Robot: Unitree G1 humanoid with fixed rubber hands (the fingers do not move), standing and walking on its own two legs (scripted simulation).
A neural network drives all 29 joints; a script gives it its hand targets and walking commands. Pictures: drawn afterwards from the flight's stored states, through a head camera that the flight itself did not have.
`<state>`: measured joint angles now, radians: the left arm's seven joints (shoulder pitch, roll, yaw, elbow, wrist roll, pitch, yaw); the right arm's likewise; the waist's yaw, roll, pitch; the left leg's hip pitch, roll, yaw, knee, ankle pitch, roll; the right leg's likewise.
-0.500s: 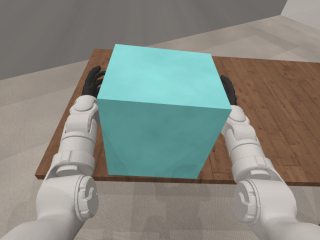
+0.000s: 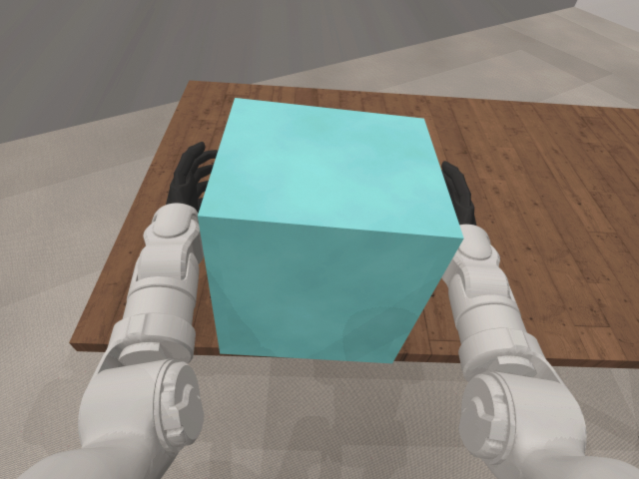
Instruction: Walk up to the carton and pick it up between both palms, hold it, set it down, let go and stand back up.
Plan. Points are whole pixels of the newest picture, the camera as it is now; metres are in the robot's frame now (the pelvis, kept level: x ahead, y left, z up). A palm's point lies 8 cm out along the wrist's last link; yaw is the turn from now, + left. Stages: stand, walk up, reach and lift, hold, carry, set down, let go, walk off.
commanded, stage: set down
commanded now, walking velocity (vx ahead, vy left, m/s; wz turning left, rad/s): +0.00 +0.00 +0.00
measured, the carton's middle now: (318, 239) +0.41 +0.03 +0.06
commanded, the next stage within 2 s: none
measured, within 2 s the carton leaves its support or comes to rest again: neither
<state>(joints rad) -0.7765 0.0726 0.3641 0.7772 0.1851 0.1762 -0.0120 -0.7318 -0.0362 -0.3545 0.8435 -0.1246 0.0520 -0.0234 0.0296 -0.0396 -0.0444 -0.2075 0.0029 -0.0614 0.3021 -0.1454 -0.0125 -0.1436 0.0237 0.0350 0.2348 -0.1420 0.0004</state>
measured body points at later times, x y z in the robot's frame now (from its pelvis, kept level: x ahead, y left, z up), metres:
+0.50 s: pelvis +0.00 +0.00 +0.00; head +0.01 +0.02 +0.45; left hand +0.41 +0.20 +0.11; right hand +0.42 -0.15 +0.11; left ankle +0.00 +0.12 -0.75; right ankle -0.02 -0.12 -0.75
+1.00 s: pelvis +0.00 +0.01 +0.00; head +0.02 +0.03 +0.45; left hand +0.41 +0.21 +0.10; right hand +0.42 -0.15 +0.11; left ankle +0.00 +0.12 -0.75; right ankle -0.02 -0.12 -0.75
